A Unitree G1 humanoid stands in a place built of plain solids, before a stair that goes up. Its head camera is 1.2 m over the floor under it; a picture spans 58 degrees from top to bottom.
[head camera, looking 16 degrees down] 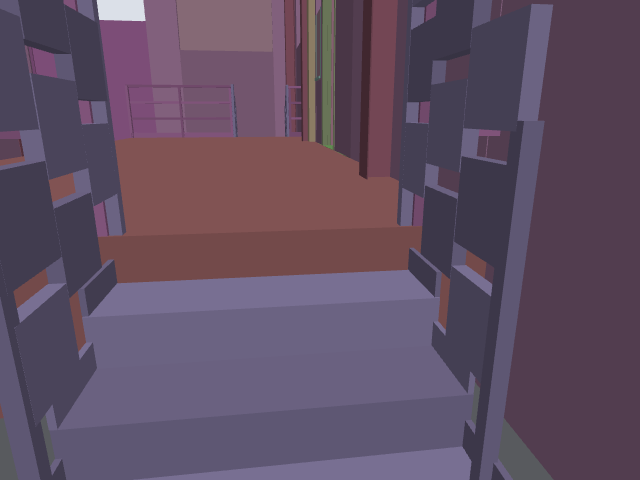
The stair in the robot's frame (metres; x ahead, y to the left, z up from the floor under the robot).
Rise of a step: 0.19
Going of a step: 0.30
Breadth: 1.22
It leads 8 degrees to the left of straight ahead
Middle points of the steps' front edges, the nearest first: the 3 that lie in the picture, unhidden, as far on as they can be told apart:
1.06 0.13 0.38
1.36 0.17 0.57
1.66 0.21 0.76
